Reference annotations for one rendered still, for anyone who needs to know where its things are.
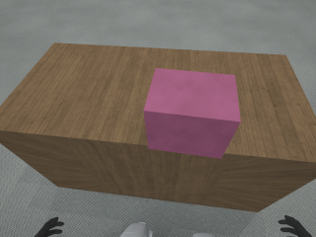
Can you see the pedestal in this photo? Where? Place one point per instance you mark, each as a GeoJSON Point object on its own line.
{"type": "Point", "coordinates": [78, 119]}

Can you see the carton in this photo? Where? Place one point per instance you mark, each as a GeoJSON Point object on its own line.
{"type": "Point", "coordinates": [191, 112]}

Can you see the robot left hand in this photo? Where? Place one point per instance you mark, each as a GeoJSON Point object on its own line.
{"type": "Point", "coordinates": [45, 232]}

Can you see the left robot thigh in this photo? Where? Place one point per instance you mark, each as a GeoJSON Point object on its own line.
{"type": "Point", "coordinates": [137, 230]}

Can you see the robot right hand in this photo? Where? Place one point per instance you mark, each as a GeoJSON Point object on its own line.
{"type": "Point", "coordinates": [297, 229]}

